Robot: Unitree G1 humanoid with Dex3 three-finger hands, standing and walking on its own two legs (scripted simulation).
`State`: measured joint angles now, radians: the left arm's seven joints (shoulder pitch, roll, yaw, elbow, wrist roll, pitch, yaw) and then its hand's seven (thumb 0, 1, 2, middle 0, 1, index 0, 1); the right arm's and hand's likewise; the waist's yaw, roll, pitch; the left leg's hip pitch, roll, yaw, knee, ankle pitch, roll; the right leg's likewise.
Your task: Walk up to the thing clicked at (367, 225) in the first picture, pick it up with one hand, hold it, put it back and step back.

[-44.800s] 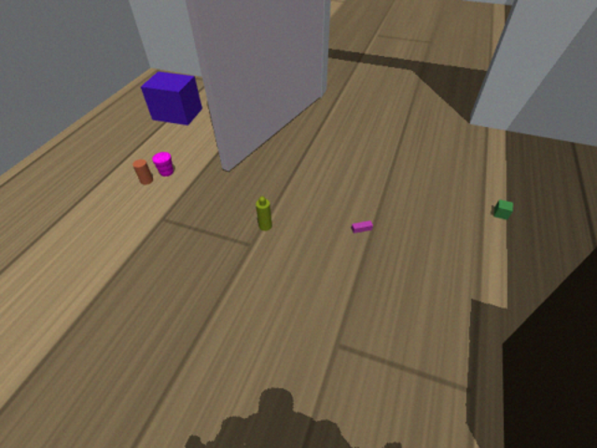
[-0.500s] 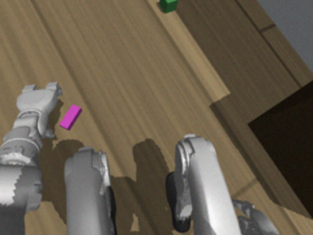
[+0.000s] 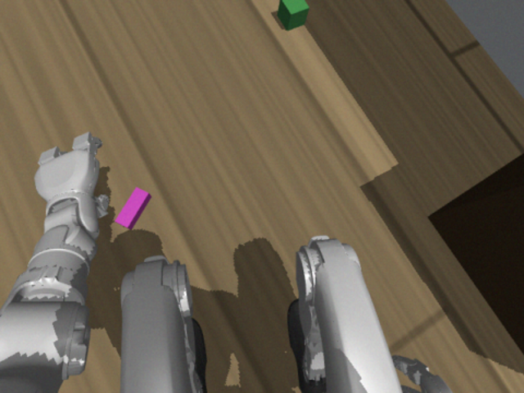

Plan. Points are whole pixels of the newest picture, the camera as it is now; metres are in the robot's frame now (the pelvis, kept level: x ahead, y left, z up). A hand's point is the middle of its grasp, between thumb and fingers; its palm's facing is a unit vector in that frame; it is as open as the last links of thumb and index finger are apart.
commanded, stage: home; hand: left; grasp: from above
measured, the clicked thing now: (133, 208) +0.46 +0.25 -0.35
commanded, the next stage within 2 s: none
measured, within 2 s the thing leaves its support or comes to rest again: neither
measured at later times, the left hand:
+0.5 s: hand (30, 313) +0.26 +0.22 +0.08, palm faces -0.05 -0.89 -0.45, open 7.3 cm
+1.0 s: hand out of the picture +0.22 +0.21 +0.29, palm faces +0.17 -0.96 -0.22, open 7.4 cm
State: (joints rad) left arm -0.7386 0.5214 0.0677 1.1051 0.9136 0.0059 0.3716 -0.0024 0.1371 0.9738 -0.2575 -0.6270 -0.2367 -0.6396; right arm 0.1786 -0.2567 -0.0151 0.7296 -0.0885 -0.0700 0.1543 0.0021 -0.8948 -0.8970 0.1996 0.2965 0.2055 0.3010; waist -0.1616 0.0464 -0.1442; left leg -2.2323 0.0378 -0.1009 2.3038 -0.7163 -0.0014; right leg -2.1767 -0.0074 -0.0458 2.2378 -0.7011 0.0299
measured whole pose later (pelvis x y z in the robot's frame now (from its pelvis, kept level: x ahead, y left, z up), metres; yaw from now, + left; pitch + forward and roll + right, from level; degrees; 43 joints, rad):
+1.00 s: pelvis +0.07 +0.01 +0.34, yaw +6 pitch +13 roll -3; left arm 0.48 0.22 0.04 -0.10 -0.07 0.44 0.07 0.01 0.90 0.90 -0.21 -0.30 -0.20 -0.30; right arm 0.32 -0.22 0.03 0.53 0.03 -0.17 -0.18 0.01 -0.90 -0.90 0.20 0.30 0.21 0.30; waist -0.06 0.06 -0.19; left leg -0.78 0.05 -0.04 1.06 -0.50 -0.01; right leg -0.72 -0.01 -0.06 0.98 -0.48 0.02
